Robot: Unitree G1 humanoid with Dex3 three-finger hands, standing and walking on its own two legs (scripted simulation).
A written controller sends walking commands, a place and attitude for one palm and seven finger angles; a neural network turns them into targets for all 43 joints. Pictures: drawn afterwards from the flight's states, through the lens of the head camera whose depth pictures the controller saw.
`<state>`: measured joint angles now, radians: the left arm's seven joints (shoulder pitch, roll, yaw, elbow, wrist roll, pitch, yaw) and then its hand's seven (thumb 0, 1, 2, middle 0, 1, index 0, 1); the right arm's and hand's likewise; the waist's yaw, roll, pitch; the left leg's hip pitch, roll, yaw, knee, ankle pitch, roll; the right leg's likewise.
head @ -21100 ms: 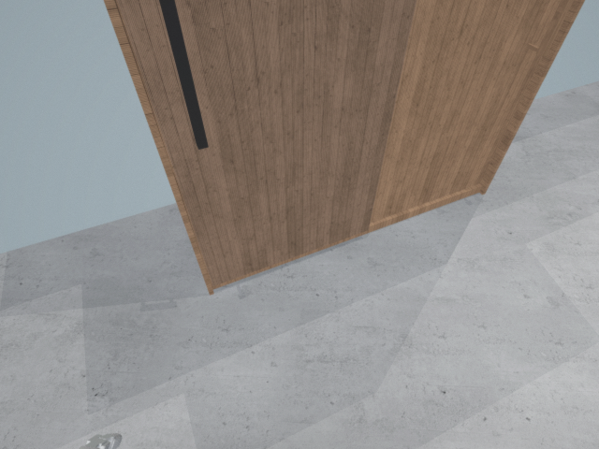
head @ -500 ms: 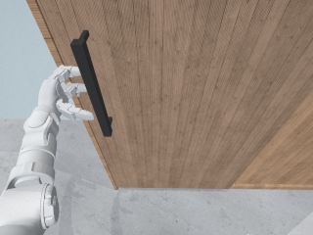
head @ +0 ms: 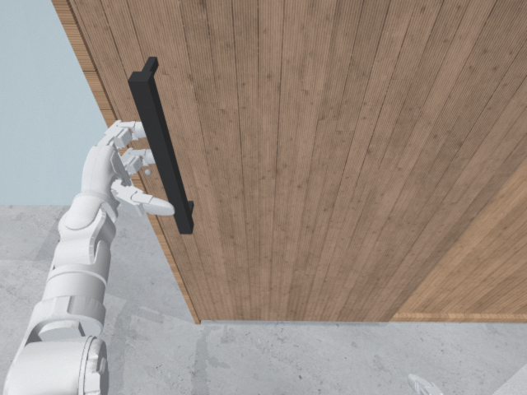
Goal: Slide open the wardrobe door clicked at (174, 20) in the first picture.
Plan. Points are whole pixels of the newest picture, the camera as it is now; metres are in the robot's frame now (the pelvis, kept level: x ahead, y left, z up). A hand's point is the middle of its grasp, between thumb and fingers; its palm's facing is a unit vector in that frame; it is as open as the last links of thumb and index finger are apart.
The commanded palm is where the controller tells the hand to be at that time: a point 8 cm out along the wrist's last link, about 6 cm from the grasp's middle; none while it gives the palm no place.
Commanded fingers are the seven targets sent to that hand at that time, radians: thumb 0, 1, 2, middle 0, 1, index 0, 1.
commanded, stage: slide the fingers in behind the handle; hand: left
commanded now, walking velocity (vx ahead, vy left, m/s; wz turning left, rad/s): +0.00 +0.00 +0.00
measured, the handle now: (172, 160) +0.45 +0.16 +0.12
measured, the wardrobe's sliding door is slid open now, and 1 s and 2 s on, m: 0.00 0.00 0.00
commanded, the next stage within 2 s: grip the handle and tug to test in 1.26 s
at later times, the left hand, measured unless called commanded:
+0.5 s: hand (166, 173) +0.40 +0.16 +0.13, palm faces +0.01 -1.00 +0.00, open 14.0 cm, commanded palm +0.37 +0.21 +0.14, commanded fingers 0.00 -0.50 0.30 -0.30 -1.20 -0.30 -1.20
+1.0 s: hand (179, 173) +0.40 +0.14 +0.14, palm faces +0.02 -1.00 -0.01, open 14.0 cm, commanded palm +0.37 +0.19 +0.14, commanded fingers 0.00 -0.50 0.30 -0.30 -1.20 -0.30 -1.20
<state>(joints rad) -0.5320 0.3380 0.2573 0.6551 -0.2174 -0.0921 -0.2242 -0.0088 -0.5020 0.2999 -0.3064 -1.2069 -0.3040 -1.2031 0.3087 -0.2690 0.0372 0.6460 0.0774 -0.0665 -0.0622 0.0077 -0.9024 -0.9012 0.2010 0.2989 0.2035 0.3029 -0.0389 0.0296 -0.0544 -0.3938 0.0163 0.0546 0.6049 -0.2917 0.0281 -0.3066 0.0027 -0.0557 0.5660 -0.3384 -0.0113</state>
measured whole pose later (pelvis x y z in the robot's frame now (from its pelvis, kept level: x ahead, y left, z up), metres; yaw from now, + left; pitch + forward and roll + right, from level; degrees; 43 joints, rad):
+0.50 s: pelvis +0.01 -0.01 +0.00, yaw +0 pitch +4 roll +0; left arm -0.49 0.28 0.21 0.56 -0.20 -0.01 -0.15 -0.01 -0.50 0.30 -0.30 -1.20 -0.30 -1.20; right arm 0.27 -0.26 0.04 0.64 0.07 -0.04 -0.06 0.01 -0.90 -0.90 0.20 0.30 0.20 0.30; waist -0.03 0.04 -0.05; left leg -0.36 0.02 0.05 0.58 -0.29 0.02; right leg -0.27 0.01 -0.06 0.55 -0.34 -0.02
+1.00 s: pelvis +0.00 -0.02 +0.00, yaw +0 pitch +3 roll +0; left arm -0.49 0.26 0.20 0.57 -0.19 -0.04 -0.12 -0.01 -0.50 0.30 -0.30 -1.20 -0.30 -1.20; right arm 0.28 -0.26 0.03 0.65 0.07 -0.03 -0.05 0.01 -0.90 -0.90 0.20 0.30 0.20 0.30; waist -0.03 0.04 -0.05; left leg -0.34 0.03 0.05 0.56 -0.28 0.00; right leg -0.26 0.02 -0.06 0.54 -0.34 -0.03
